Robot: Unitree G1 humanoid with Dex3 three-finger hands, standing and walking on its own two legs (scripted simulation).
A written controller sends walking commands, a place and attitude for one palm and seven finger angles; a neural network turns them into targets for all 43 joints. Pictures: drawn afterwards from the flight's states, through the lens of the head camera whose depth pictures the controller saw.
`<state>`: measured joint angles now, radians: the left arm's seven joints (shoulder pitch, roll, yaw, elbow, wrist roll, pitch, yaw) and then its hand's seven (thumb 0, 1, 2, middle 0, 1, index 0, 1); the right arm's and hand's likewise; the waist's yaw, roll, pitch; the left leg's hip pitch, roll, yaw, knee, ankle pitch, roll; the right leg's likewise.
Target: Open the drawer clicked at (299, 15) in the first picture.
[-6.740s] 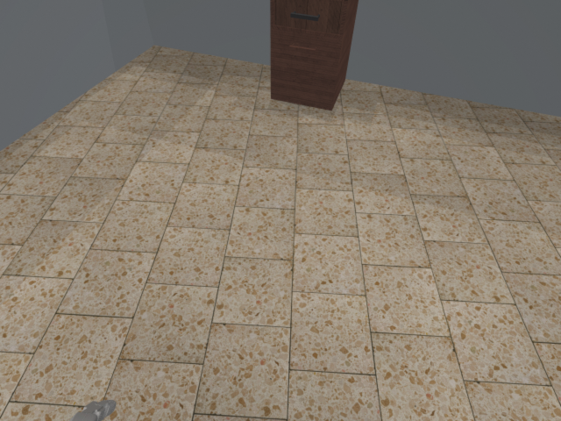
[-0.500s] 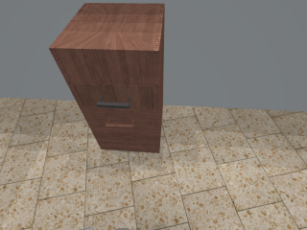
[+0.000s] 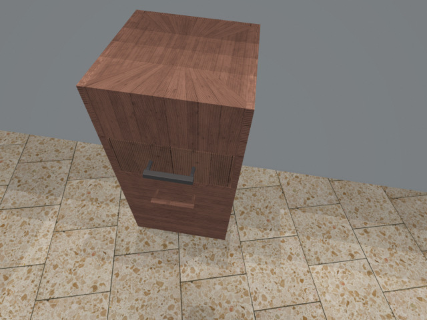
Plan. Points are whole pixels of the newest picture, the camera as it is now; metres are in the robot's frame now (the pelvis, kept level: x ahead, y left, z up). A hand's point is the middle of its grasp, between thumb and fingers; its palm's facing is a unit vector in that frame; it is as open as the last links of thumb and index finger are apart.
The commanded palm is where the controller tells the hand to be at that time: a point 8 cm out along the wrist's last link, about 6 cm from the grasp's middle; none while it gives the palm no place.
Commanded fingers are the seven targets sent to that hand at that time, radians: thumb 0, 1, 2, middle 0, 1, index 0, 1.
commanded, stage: come to a stop and stand still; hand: left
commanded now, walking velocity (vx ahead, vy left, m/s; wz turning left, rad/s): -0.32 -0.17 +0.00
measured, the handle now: (169, 172) +0.54 +0.18 -0.20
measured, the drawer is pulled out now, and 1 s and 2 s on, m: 0.00 0.00 0.00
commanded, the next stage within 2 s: look again from close up in 1.64 s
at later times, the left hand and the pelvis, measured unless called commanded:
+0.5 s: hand out of the picture +0.09 +0.12 -0.14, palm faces +0.05 -0.95 -0.30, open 7.4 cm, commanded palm none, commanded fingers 0.00 0.90 0.90 -0.20 -0.30 -0.20 -0.30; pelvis +0.00 -0.07 +0.00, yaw +1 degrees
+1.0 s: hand out of the picture -0.05 +0.18 -0.17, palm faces +0.08 -0.98 -0.17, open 7.4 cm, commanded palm none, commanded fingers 0.00 0.90 0.90 -0.20 -0.30 -0.20 -0.30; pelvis -0.04 -0.01 +0.01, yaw +1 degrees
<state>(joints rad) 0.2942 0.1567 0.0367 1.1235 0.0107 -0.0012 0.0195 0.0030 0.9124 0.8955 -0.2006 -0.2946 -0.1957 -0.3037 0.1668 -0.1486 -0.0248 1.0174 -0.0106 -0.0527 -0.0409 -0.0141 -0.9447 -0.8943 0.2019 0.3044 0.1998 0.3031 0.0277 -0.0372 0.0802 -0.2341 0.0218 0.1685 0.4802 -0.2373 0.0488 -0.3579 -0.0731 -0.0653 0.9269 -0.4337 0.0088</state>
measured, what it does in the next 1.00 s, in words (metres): steps on the spot: right foot, then left foot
